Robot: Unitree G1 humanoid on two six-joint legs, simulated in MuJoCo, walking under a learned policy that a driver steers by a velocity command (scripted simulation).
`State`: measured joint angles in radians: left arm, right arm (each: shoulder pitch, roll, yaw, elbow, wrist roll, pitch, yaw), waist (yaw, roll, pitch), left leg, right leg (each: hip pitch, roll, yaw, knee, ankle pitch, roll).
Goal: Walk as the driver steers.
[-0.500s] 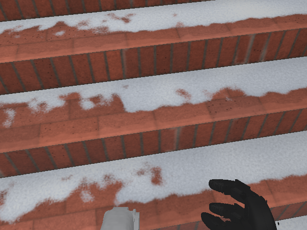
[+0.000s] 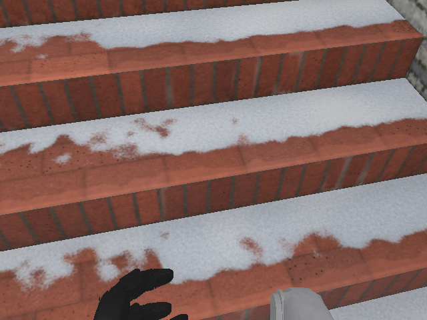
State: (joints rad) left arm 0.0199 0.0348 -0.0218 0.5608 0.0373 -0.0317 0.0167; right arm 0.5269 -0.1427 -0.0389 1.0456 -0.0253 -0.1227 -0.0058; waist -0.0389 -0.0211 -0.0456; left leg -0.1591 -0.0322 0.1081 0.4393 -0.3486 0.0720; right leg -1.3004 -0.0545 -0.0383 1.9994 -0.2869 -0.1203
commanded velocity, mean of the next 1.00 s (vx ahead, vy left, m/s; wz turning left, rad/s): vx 0.40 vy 0.00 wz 0.43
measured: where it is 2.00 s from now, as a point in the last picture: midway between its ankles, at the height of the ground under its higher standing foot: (121, 162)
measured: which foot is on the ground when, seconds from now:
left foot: down 0.00-0.18, up 0.20-0.64, down 0.66-1.00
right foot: up 0.00-0.14, down 0.16-0.68, up 0.70-1.00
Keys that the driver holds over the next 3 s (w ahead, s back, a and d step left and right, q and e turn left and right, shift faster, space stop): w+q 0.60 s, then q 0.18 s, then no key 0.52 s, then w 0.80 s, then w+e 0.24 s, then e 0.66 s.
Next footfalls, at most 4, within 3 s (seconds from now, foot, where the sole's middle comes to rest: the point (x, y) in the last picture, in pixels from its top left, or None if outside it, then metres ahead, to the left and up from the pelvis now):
0.16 right None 0.30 -0.11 -0.62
0.66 left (156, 270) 0.53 0.14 -0.47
1.22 right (184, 158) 0.78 0.07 -0.32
1.84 left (48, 152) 0.80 0.43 -0.32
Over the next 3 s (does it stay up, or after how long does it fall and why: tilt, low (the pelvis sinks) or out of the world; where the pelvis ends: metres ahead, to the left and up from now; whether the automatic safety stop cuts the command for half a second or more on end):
stays up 1.26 0.52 0.75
